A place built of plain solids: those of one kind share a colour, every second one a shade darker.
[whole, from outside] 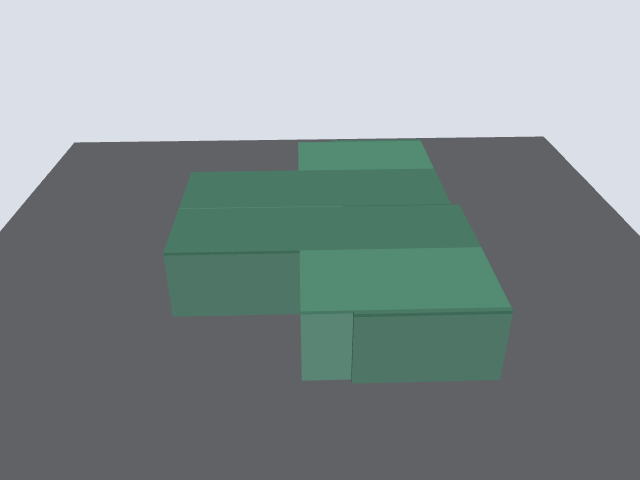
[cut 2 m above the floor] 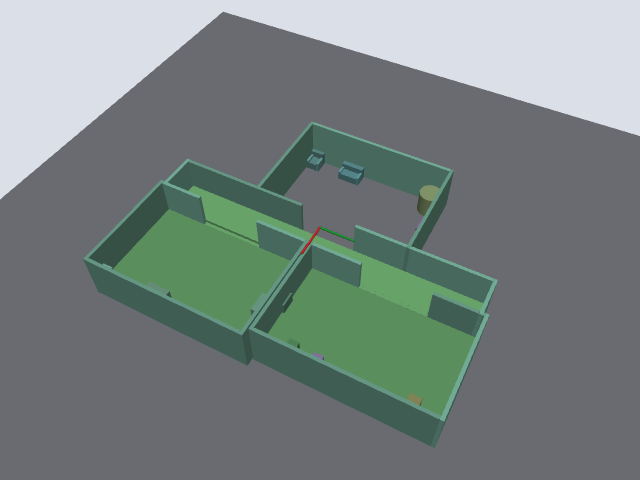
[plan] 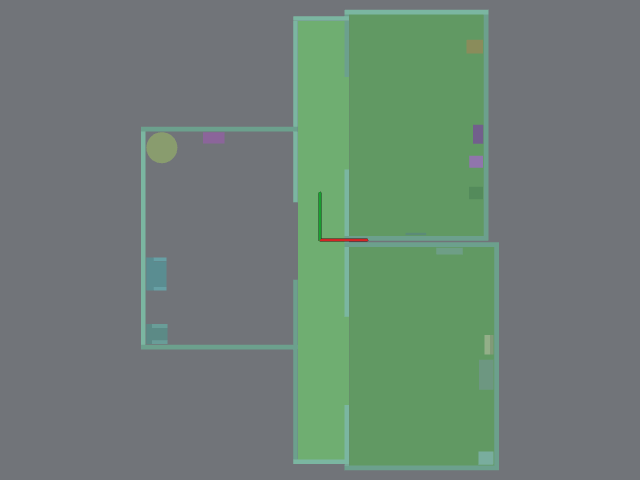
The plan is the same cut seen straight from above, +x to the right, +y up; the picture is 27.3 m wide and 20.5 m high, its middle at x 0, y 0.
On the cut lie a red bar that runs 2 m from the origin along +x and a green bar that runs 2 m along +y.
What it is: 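One storey of an old house, long lived in; a hall and three lower rooms beside it, each open to the hall along a stretch without wall, rail or kerb; a room's floor lies below the hall's by a bare drop, by one riser or not at all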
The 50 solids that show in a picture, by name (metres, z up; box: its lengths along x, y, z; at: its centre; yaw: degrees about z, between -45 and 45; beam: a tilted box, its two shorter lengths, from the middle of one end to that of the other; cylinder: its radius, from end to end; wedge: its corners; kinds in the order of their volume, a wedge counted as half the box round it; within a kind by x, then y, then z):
{
 "floor_1": {"box": [1.99, 18.73, 0.97], "at": [0.05, -0.01, 0.44]},
 "floor_2": {"box": [0.2, 3.77, 0.79], "at": [1.14, -5.16, 0.34]},
 "floor_3": {"box": [0.2, 3.95, 0.97], "at": [1.14, 4.99, 0.44]},
 "floor_4": {"box": [5.75, 9.46, 0.97], "at": [4.12, 4.9, 0.44]},
 "floor_5": {"box": [6.2, 9.33, 0.79], "at": [4.34, -4.96, 0.34]},
 "wall_1": {"box": [0.2, 9.11, 3.68], "at": [-7.55, 0.08, 1.79]},
 "wall_2": {"box": [6.7, 0.2, 3.68], "at": [-4.29, -4.58, 1.79]},
 "wall_3": {"box": [6.7, 0.2, 3.68], "at": [-4.29, 4.73, 1.79]},
 "wall_4": {"box": [0.2, 4.7, 3.68], "at": [-1.04, -7.02, 1.79]},
 "wall_5": {"box": [0.2, 2.78, 3.68], "at": [-1.04, -3.09, 1.79]},
 "wall_6": {"box": [0.2, 3.02, 3.68], "at": [-1.04, 3.12, 1.79]},
 "wall_7": {"box": [0.2, 4.52, 3.68], "at": [-1.04, 7.1, 1.79]},
 "wall_8": {"box": [2.39, 0.2, 3.68], "at": [0.05, -9.47, 1.79]},
 "wall_9": {"box": [2.39, 0.2, 3.68], "at": [0.05, 9.46, 1.79]},
 "wall_10": {"box": [0.2, 2.32, 3.68], "at": [1.14, -8.21, 1.79]},
 "wall_11": {"box": [0.2, 2.98, 3.68], "at": [1.14, -1.79, 1.79]},
 "wall_12": {"box": [0.2, 2.84, 3.68], "at": [1.14, 1.59, 1.79]},
 "wall_13": {"box": [0.2, 2.39, 3.68], "at": [1.14, 8.16, 1.79]},
 "wall_14": {"box": [6.15, 0.2, 3.68], "at": [4.12, 0.07, 1.79]},
 "wall_15": {"box": [6.15, 0.2, 3.68], "at": [4.12, 9.73, 1.79]},
 "wall_16": {"box": [6.6, 0.2, 3.68], "at": [4.34, -9.73, 1.79]},
 "wall_17": {"box": [6.6, 0.2, 3.68], "at": [4.34, -0.2, 1.79]},
 "wall_18": {"box": [0.2, 9.46, 3.68], "at": [7.1, 4.9, 1.79]},
 "wall_19": {"box": [0.2, 9.33, 3.68], "at": [7.54, -4.96, 1.79]},
 "roof_1": {"box": [8.89, 0.07, 0.16], "at": [-3.2, -0.06, 3.71]},
 "roof_2": {"box": [14.84, 4.86, 0.16], "at": [-0.23, 2.4, 3.71]},
 "roof_3": {"box": [15.29, 4.58, 0.16], "at": [0.0, -2.39, 3.71]},
 "roof_4": {"box": [8.34, 4.72, 0.16], "at": [3.03, 7.2, 3.71]},
 "roof_5": {"box": [8.79, 4.9, 0.16], "at": [3.25, -7.12, 3.71]},
 "roof_6": {"box": [6.15, 0.27, 0.16], "at": [4.12, 9.7, 3.71]},
 "roof_7": {"box": [6.6, 0.26, 0.16], "at": [4.34, -9.7, 3.71]},
 "plant_big_round_1": {"cylinder": 0.66, "from": [-6.75, 3.94, 0.0], "to": [-6.75, 3.94, 1.41]},
 "cot_1": {"box": [0.63, 1.28, 1.39], "at": [7.1, -5.76, 1.44]},
 "sofa_1": {"box": [0.32, 1.41, 0.91], "at": [-7.26, -1.45, 0.4]},
 "sofa_2": {"box": [0.54, 1.26, 0.53], "at": [-6.83, -1.53, 0.22]},
 "sofa_3": {"box": [0.54, 0.15, 0.66], "at": [-6.83, -0.82, 0.28]},
 "bookcase_1": {"box": [1.13, 0.29, 1.99], "at": [5.53, -0.47, 1.74]},
 "armchair_1": {"box": [0.24, 0.86, 0.96], "at": [-7.3, -4.02, 0.43]},
 "armchair_2": {"box": [0.66, 0.17, 0.13], "at": [-6.84, -4.36, 0.56]},
 "armchair_3": {"box": [0.66, 0.69, 0.55], "at": [-6.84, -4.1, 0.22]},
 "armchair_4": {"box": [0.66, 0.17, 0.68], "at": [-6.84, -3.67, 0.29]},
 "washing_machine_1": {"box": [0.72, 0.6, 1.26], "at": [6.61, 8.26, 1.55]},
 "tv_unit_1": {"box": [0.93, 0.49, 1.09], "at": [-4.54, 4.36, 0.49]},
 "cooker_1": {"box": [0.6, 0.54, 1.32], "at": [6.67, 2.0, 1.58]},
 "highchair_pram_1": {"box": [0.65, 0.58, 0.98], "at": [7.09, -9.31, 1.23]},
 "fridge_1": {"box": [0.6, 0.51, 1.09], "at": [6.67, 3.34, 1.47]},
 "tall_odds_1": {"box": [0.44, 0.81, 0.79], "at": [6.75, 4.52, 1.32]},
 "toy_chest_1": {"box": [0.24, 0.84, 0.68], "at": [7.14, -4.47, 1.08]},
 "toy_chest_2": {"box": [0.15, 0.84, 1.02], "at": [7.34, -4.47, 1.25]},
 "radiator_1": {"box": [0.9, 0.11, 0.69], "at": [4.09, 0.25, 1.27]}
}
